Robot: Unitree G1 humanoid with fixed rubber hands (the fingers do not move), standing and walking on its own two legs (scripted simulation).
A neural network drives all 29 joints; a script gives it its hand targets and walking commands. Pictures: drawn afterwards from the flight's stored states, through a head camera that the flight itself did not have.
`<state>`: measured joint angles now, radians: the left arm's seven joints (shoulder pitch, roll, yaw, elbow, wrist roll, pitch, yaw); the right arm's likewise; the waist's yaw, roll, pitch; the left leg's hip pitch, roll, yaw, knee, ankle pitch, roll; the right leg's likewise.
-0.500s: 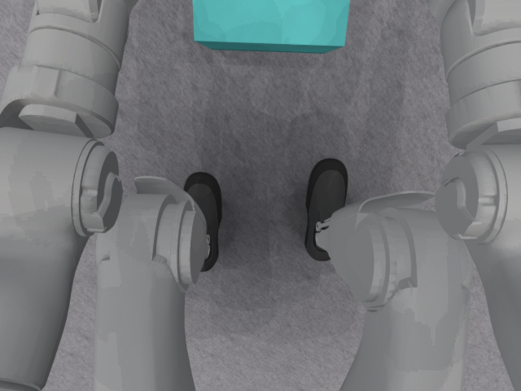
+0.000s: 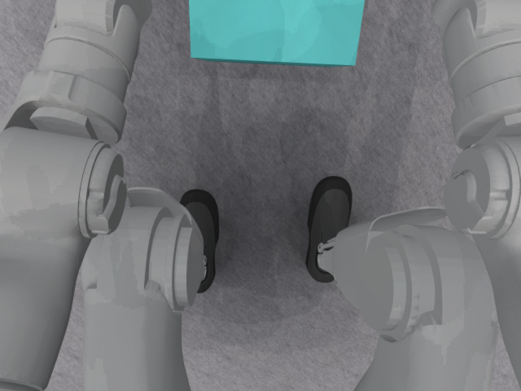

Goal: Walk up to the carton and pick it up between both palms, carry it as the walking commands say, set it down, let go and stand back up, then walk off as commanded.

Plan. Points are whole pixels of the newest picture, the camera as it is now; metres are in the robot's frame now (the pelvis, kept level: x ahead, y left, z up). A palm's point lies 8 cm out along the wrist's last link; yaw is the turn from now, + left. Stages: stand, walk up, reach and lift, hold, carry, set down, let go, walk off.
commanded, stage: reach and lift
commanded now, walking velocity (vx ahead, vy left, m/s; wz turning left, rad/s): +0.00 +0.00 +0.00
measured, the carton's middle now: out of the picture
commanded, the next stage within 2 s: none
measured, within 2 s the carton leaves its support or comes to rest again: leaves its support in 1.52 s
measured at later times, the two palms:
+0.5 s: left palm out of the picture +0.56 +0.13 -0.20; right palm out of the picture +0.56 -0.16 -0.20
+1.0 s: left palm out of the picture +0.56 +0.13 -0.20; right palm out of the picture +0.56 -0.16 -0.20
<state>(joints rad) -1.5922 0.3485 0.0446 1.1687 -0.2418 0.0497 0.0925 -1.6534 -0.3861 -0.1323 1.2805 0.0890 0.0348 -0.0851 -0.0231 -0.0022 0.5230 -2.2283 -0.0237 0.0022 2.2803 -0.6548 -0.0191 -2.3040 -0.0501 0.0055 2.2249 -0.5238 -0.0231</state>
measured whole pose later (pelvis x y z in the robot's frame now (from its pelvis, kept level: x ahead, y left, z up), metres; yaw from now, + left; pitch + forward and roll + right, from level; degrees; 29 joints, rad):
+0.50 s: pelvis +0.00 +0.00 +0.00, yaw +0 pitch +34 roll +1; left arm -1.59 0.33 0.04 1.17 -0.22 0.05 0.08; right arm -1.68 -0.33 -0.13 1.31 0.09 0.03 -0.04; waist -0.02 0.00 0.52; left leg -2.23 -0.02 0.00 2.29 -0.66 -0.02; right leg -2.30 -0.05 0.01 2.23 -0.52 -0.02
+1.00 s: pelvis +0.00 +0.00 -0.01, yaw +0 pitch +33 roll +1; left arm -1.59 0.32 0.10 1.17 -0.15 0.10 0.03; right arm -1.68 -0.33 -0.15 1.31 0.09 0.09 -0.03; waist -0.02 0.00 0.52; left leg -2.23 -0.02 0.00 2.33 -0.67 -0.01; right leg -2.30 -0.05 0.01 2.27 -0.53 -0.02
